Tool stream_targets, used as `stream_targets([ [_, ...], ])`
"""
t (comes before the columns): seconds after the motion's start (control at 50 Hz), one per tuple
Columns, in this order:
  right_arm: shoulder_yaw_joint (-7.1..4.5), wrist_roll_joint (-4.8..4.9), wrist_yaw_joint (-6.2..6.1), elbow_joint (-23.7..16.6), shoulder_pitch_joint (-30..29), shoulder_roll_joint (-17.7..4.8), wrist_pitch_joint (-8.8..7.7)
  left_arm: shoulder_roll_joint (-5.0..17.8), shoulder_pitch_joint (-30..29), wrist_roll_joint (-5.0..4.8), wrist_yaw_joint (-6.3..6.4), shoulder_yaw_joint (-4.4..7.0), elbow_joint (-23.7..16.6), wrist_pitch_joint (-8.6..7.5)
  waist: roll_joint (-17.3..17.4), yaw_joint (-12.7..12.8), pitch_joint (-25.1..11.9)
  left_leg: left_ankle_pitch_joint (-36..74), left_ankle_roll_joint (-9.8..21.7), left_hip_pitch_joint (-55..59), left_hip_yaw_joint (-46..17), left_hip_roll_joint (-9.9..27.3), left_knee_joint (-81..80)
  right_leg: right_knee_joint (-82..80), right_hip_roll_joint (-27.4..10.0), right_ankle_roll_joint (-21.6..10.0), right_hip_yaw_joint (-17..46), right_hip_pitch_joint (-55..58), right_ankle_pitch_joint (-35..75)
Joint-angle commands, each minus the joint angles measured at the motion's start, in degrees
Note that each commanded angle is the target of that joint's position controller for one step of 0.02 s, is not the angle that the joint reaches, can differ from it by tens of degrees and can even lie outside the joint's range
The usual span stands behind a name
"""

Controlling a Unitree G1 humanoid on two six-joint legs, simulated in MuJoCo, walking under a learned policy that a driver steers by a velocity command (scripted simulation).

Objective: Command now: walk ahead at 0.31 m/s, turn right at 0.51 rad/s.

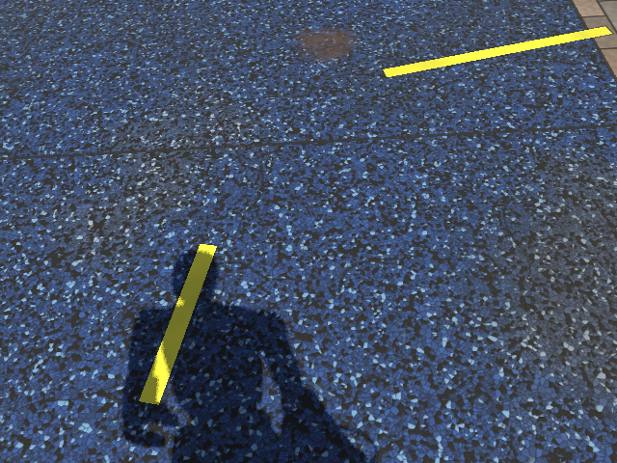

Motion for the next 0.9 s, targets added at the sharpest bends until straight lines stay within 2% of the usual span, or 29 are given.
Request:
stream_targets([
  [0.02,-0.07,1.26,1.63,-8.75,-6.79,-3.40,-1.47,14.05,21.69,1.16,0.64,4.37,1.52,-1.15,-19.71,11.53,-10.21,11.80,0.66,-33.45,0.56,-3.35,36.34,-22.72,-15.36,-11.16,34.75,33.03,-8.15],
  [0.04,-0.74,0.21,2.27,-11.59,-12.93,-6.23,-2.07,14.30,19.20,-0.28,0.68,3.74,1.63,-0.59,-12.78,10.19,-9.21,1.28,1.35,-40.49,-12.93,-6.00,40.95,-30.89,-20.26,-14.18,50.72,29.34,-4.59],
  [0.06,-0.46,0.85,2.74,-12.49,-13.73,-5.30,-2.28,13.93,14.96,-0.09,0.93,3.23,0.90,-0.48,-8.18,6.97,-2.69,4.82,2.21,-42.81,-14.76,-2.74,40.87,-28.97,-20.45,-13.63,43.52,24.26,-4.74],
  [0.08,-0.27,1.30,2.79,-11.78,-12.29,-5.01,-2.76,11.63,11.93,-0.34,1.18,2.50,0.01,-0.69,-4.11,4.82,-0.27,9.54,2.75,-40.68,-15.19,-0.73,36.41,-28.91,-17.92,-10.90,36.79,19.49,-0.86],
  [0.1,-0.35,1.13,2.50,-10.85,-10.16,-4.78,-2.70,10.36,8.91,-0.49,1.46,1.94,-0.94,-1.02,-2.83,2.41,0.99,11.66,2.75,-37.16,-15.18,0.16,31.74,-29.41,-14.41,-8.18,31.18,16.12,4.46],
  [0.12,-0.30,0.27,2.48,-10.09,-7.92,-4.48,-1.96,8.99,7.25,-0.71,1.73,1.35,-1.49,-1.55,-4.09,0.76,0.67,13.24,2.24,-33.82,-15.14,0.56,28.39,-29.92,-11.60,-6.71,26.79,14.18,9.36],
  [0.14,-0.37,-0.34,2.66,-9.69,-6.90,-4.33,-1.10,8.75,7.49,-0.79,1.73,1.11,-1.71,-2.20,-5.02,0.44,-0.55,14.74,1.79,-32.09,-14.53,-0.03,27.02,-29.96,-10.18,-6.44,24.30,14.26,14.16],
  [0.16,-0.45,-0.57,2.77,-9.97,-7.04,-4.32,-0.42,8.96,8.84,-1.00,1.67,1.04,-1.42,-2.82,-5.21,0.35,-1.12,15.85,1.21,-32.14,-13.92,-0.58,25.77,-29.89,-9.40,-6.56,22.93,14.83,18.55],
  [0.22,-0.44,-0.44,2.88,-12.57,-12.38,-4.06,0.59,10.15,13.12,-1.13,1.57,1.06,-0.73,-3.51,-5.86,1.55,-0.55,19.43,-0.62,-36.34,-13.35,-1.07,20.80,-30.83,-8.93,-6.73,22.48,16.24,20.14],
  [0.3,-0.10,-0.38,3.41,-15.66,-20.35,-3.67,0.57,9.04,17.51,-0.85,1.68,0.40,0.00,-3.80,-7.42,4.32,0.97,26.30,-1.46,-40.81,-12.58,-1.33,11.39,-32.10,-9.02,-5.47,21.75,19.87,22.12],
  [0.4,0.71,0.13,4.24,-18.98,-27.81,-3.09,-0.15,9.17,20.68,-0.42,2.21,-0.12,0.83,-4.46,-8.08,6.59,1.70,29.97,0.58,-38.84,-10.84,-3.31,1.90,-29.99,-9.56,-4.19,19.75,24.03,33.66],
  [0.44,0.83,0.38,4.35,-20.17,-29.03,-3.49,-0.50,9.78,20.81,-0.17,2.56,-0.21,1.00,-4.62,-8.49,6.43,2.02,28.91,2.28,-36.75,-10.63,-4.01,-1.32,-29.01,-10.67,-3.81,19.95,25.80,37.42],
  [0.48,0.59,0.61,3.99,-19.80,-25.39,-4.38,-0.84,10.73,18.81,0.02,2.86,-0.21,0.80,-4.78,-9.01,3.94,1.05,26.08,4.44,-29.66,-10.30,-5.63,-4.58,-26.26,-11.12,-2.33,18.79,25.94,46.36],
  [0.5,0.14,0.78,3.40,-18.63,-21.24,-5.32,-0.93,11.45,17.96,0.18,2.91,-0.13,0.78,-4.88,-9.50,2.14,-1.14,23.57,5.46,-23.56,-9.61,-7.62,-5.34,-22.08,-10.69,-1.37,17.94,25.98,55.74],
  [0.52,-0.52,0.97,2.59,-16.62,-14.45,-6.63,-1.12,12.09,17.69,0.51,2.78,-0.02,1.01,-4.82,-9.22,-0.62,-5.10,21.42,6.58,-15.98,-8.83,-9.73,-6.59,-13.89,-9.61,-0.62,16.89,26.43,63.11],
  [0.54,-1.09,0.57,1.76,-14.20,-5.68,-7.69,-1.53,12.08,17.02,0.24,2.58,-0.11,1.00,-4.80,-7.72,-4.87,-10.10,23.82,8.02,-4.29,-9.81,-8.26,-9.56,-2.75,-7.53,0.24,14.98,22.40,60.22],
  [0.56,-1.97,-1.05,0.83,-13.10,3.58,-11.66,-1.82,9.05,17.77,-0.24,2.32,-0.99,-0.60,-5.02,-1.96,-7.51,-17.67,14.74,10.71,9.61,-23.55,4.32,-9.92,13.86,-4.31,0.80,13.28,12.12,41.30],
  [0.58,-3.27,-1.84,1.51,-11.96,4.78,-16.52,-1.65,4.37,25.57,-2.72,1.97,-1.60,-0.39,-4.68,12.99,-3.09,-22.71,12.66,19.15,21.14,-52.85,18.41,-16.91,33.62,7.09,3.42,9.68,-6.87,-4.53],
  [0.6,-2.31,0.17,2.33,-12.18,0.18,-11.62,-1.22,9.56,21.50,-0.64,2.38,-0.85,-0.04,-4.44,3.27,-1.86,-16.79,8.15,17.63,14.64,-55.43,15.90,-20.94,37.65,3.66,2.13,13.92,-11.77,-3.54],
  [0.62,-1.33,0.79,2.51,-13.07,-5.31,-8.02,-1.36,9.49,16.34,-0.39,2.03,-0.75,-1.20,-4.50,-0.72,-0.52,-9.06,10.41,16.42,6.04,-44.86,14.08,-21.60,35.61,0.96,2.09,13.47,-12.38,1.63],
  [0.64,-0.68,0.45,2.69,-12.83,-7.10,-5.84,-1.76,8.29,13.79,-0.20,1.71,-1.14,-1.71,-4.57,-3.50,0.18,-6.09,17.04,15.30,0.83,-38.45,11.38,-22.95,32.85,-0.89,2.16,12.72,-11.36,4.11],
  [0.68,0.16,0.60,2.38,-11.18,-6.65,-4.08,-2.44,7.05,13.48,0.91,0.92,-1.36,-1.85,-3.46,-1.26,2.38,-4.10,24.85,13.13,-4.99,-29.82,7.17,-25.07,28.45,-3.30,2.90,11.22,-8.44,5.04],
  [0.74,0.14,1.31,2.53,-8.83,-2.81,-4.92,-3.68,5.59,12.49,1.39,0.06,-1.69,-2.07,-2.37,-0.13,3.09,-3.44,31.73,13.65,-6.04,-24.95,6.01,-27.26,24.67,-4.48,4.24,8.86,-9.71,6.26],
  [0.78,0.02,1.49,2.52,-7.92,-1.04,-5.74,-3.87,5.46,7.38,1.50,-0.34,-1.93,-3.71,-2.13,-0.36,2.47,-1.65,31.52,13.98,-5.68,-22.73,5.61,-29.45,20.84,-6.03,5.36,7.32,-14.02,9.79],
  [0.82,0.16,1.55,2.54,-7.12,0.66,-5.62,-3.75,5.34,1.68,1.31,-0.52,-2.21,-5.59,-2.11,-0.51,1.44,-0.25,32.76,13.65,-4.82,-20.43,4.47,-30.49,14.83,-6.92,6.44,5.90,-16.86,13.79],
  [0.86,0.32,1.74,2.60,-6.42,2.33,-5.38,-3.70,4.49,-3.43,1.14,-0.66,-2.75,-7.24,-2.30,-0.39,0.26,0.38,35.43,12.83,-5.04,-18.52,3.06,-30.13,7.25,-6.61,7.15,4.50,-15.66,17.93],
  [0.9,0.26,1.80,2.45,-5.77,4.15,-6.05,-3.62,3.99,-7.29,0.89,-0.72,-3.13,-8.48,-2.47,-0.02,-0.73,0.51,37.98,12.37,-4.46,-18.22,2.78,-28.98,0.98,-5.38,7.64,3.62,-13.42,20.68],
])
Next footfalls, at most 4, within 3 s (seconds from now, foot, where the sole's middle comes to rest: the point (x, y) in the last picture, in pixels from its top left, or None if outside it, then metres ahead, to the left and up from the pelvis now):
0.54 left None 0.45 0.02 -0.75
1.08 right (448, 361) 0.67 -0.25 -0.75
1.56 left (361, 300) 0.85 -0.07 -0.75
2.08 right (442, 302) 0.83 -0.26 -0.75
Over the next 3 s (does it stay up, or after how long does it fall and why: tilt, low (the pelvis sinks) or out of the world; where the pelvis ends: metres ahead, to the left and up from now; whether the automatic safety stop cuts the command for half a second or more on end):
stays up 1.06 -0.03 0.01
